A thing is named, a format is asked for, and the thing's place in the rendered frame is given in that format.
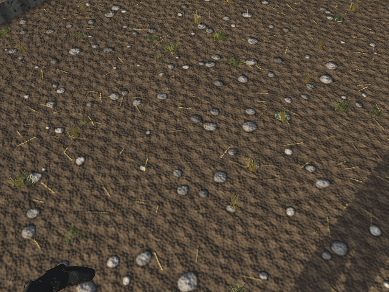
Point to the robot left hand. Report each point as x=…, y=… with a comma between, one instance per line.
x=59, y=277

